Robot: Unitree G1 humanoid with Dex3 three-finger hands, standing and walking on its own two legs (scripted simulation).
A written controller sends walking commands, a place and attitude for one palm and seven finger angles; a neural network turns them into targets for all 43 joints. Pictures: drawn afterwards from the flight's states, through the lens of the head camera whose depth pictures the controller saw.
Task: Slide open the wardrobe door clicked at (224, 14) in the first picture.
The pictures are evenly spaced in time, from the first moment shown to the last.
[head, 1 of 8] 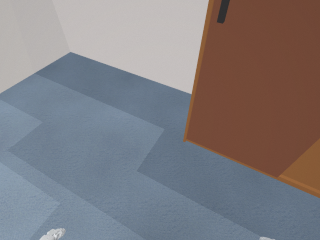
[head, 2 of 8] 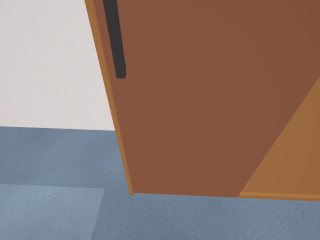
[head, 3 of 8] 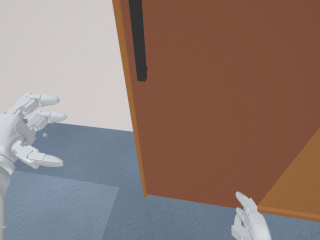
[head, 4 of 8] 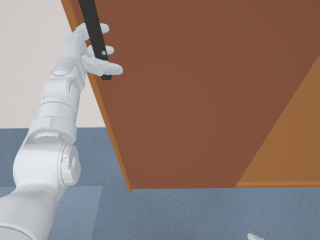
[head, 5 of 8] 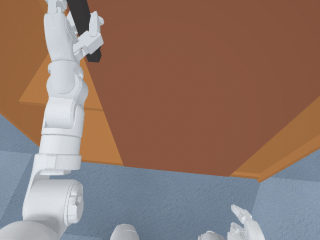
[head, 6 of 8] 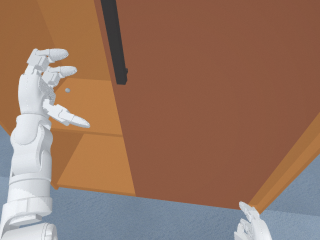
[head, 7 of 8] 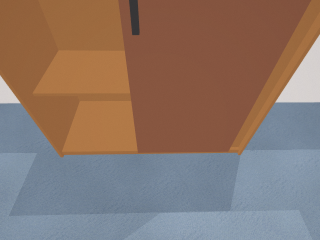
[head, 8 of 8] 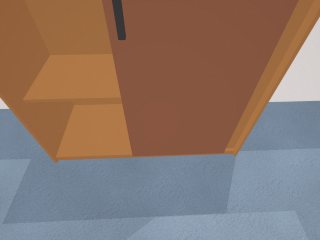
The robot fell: no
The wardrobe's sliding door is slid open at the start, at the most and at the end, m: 0.00 0.54 0.54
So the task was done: yes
